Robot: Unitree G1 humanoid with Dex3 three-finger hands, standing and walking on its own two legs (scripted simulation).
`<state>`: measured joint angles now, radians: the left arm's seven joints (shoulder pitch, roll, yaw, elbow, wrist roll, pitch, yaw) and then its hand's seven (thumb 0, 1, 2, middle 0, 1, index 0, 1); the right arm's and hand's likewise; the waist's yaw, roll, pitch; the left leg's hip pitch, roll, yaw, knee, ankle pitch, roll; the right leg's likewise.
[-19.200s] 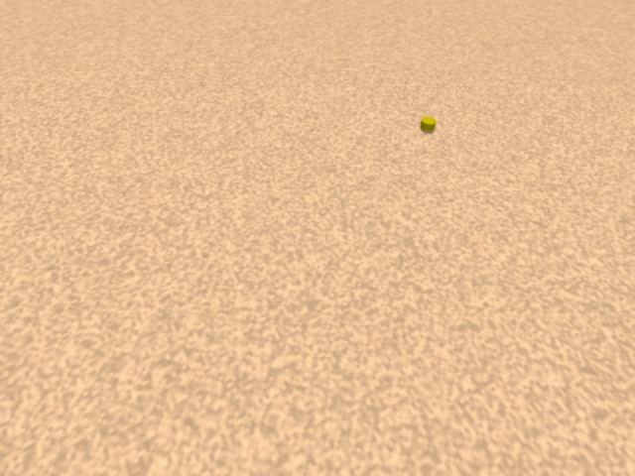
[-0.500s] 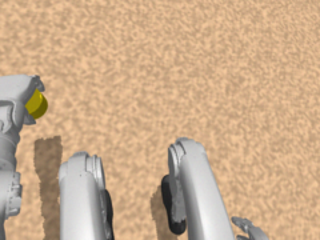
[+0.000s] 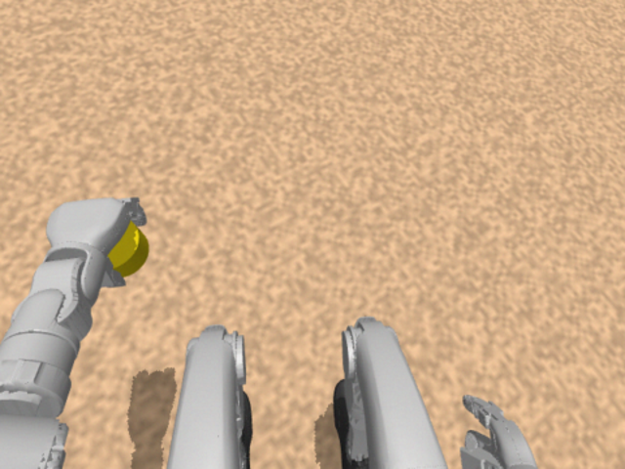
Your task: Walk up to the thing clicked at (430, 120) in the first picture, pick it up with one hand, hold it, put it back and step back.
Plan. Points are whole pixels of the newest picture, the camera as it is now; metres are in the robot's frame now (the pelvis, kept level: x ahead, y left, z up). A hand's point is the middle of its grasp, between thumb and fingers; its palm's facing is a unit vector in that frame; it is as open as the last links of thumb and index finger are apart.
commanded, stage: lift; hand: left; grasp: from above
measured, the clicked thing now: (114, 246) +0.42 +0.26 -0.11
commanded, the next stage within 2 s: hold in 0.86 s
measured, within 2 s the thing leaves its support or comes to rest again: neither
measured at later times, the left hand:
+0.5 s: hand (45, 220) +0.37 +0.24 +0.10, palm faces -0.43 -0.09 -0.90, open 10.1 cm
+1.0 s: hand (4, 150) +0.39 +0.24 +0.17, palm faces -0.43 -0.10 -0.90, open 10.1 cm
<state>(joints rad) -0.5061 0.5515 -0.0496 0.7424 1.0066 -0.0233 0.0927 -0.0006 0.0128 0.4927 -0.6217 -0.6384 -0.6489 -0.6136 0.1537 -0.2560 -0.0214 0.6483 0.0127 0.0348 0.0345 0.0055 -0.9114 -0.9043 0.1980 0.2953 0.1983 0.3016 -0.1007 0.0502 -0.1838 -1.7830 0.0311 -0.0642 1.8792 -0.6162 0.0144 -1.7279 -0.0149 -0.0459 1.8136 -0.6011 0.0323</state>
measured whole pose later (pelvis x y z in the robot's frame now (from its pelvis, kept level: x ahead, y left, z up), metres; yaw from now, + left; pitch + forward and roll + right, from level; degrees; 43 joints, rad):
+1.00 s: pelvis +0.07 +0.00 +0.24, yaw +1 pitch +9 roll -1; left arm -0.32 0.38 -0.19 0.81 0.97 0.04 0.12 0.00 0.01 0.50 -0.61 -0.66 -0.64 -0.63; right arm 0.26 -0.24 -0.04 0.74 0.05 -0.02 -0.05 0.01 -0.90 -0.90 0.20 0.30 0.20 0.30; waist -0.05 0.04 -0.08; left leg -0.61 0.03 0.03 0.82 -0.37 0.01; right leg -0.60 -0.02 0.01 0.79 -0.35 0.03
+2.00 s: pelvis +0.07 +0.00 +0.27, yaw +1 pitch +2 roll +0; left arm -0.25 0.40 -0.21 0.64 0.98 0.01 -0.02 0.01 -0.01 0.59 -0.56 -0.72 -0.59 -0.68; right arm 0.21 -0.26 -0.03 0.68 0.07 0.05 -0.05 0.01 -0.90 -0.90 0.20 0.29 0.20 0.30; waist -0.01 0.05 -0.02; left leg -0.34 0.02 0.05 0.56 -0.26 0.00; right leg -0.35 -0.02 0.03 0.56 -0.25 0.02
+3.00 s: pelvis +0.09 +0.00 +0.28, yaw +1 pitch +1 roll +0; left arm -0.24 0.40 -0.21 0.61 0.99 0.01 -0.03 0.01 -0.03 0.59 -0.57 -0.72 -0.61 -0.69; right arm 0.20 -0.25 -0.03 0.68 0.08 0.08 -0.06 0.01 -0.91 -0.90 0.20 0.30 0.20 0.30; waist 0.01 0.05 -0.01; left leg -0.26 0.02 0.05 0.48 -0.25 0.00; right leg -0.27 -0.02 0.02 0.49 -0.24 0.02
